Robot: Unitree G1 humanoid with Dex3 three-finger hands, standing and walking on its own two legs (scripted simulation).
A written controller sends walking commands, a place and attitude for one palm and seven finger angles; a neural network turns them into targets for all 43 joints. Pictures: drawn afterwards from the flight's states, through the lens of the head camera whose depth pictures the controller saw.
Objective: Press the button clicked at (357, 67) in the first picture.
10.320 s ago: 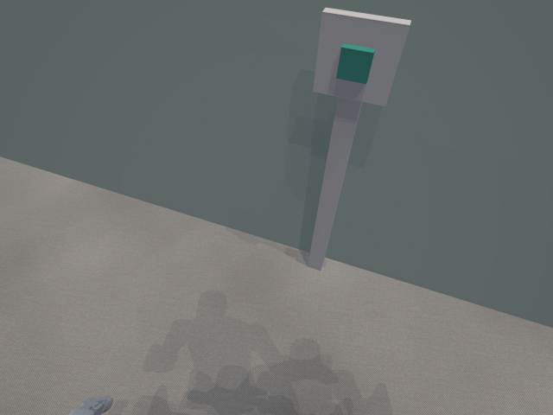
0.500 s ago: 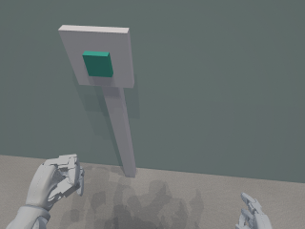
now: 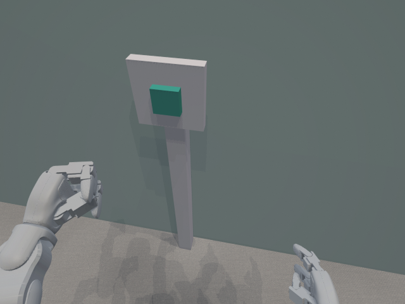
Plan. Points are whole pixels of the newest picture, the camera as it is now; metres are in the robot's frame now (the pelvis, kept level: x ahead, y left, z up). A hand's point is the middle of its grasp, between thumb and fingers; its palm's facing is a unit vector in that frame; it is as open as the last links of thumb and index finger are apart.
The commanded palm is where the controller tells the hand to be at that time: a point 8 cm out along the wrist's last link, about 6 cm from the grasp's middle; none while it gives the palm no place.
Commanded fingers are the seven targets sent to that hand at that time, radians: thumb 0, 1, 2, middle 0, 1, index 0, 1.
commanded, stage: raise the hand and make a fist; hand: left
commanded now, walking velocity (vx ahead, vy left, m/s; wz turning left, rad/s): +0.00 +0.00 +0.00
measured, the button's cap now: (166, 100) +0.53 +0.15 +0.15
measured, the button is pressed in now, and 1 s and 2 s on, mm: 0 0 0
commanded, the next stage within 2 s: aim a knuckle at the button in 0.42 s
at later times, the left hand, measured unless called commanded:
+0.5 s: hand (111, 210) +0.22 +0.18 +0.14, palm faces -0.01 -1.00 -0.09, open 3.1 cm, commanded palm +0.19 +0.23 +0.15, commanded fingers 0.00 0.90 0.90 -1.30 -1.50 -1.30 -1.50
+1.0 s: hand (139, 171) +0.31 +0.16 +0.13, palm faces -0.06 -1.00 -0.05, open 3.1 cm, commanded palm +0.28 +0.21 +0.14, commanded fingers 0.00 0.90 0.90 -1.30 -1.50 -1.30 -1.50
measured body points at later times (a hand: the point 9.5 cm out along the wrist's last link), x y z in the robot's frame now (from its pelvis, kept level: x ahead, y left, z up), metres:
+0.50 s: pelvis -0.01 -0.03 +0.00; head -0.04 -0.05 +0.45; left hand +0.21 +0.23 +0.15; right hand +0.18 -0.26 -0.06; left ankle +0.04 +0.07 -0.73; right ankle -0.03 -0.11 -0.73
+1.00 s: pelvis +0.02 -0.04 +0.00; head +0.00 -0.06 +0.45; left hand +0.30 +0.21 +0.14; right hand +0.18 -0.29 -0.07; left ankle +0.04 +0.07 -0.73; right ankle -0.03 -0.11 -0.73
